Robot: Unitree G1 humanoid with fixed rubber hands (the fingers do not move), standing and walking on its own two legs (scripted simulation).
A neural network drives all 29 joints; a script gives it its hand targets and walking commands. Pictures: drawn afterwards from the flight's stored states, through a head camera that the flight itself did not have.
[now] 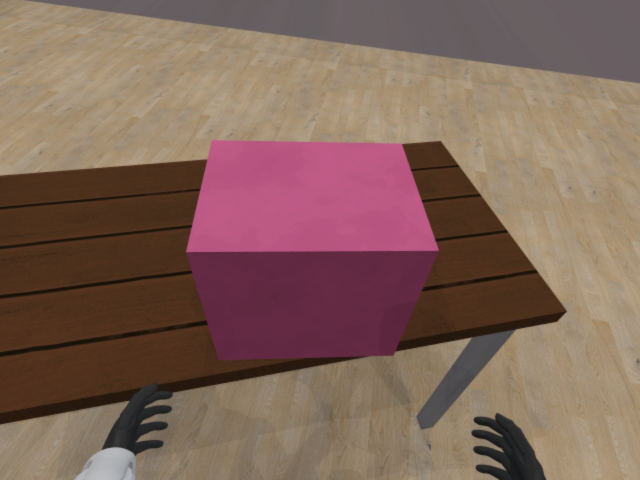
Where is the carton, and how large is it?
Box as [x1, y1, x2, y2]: [186, 140, 438, 359]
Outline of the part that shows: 212,140 186,253 218,359 393,355 438,251 401,144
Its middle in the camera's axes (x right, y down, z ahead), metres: -0.02 +0.02 +0.56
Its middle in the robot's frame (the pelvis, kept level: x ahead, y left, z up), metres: +0.40 +0.03 +0.05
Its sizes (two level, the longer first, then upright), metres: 0.264 0.201 0.246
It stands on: a table, 0.70 m high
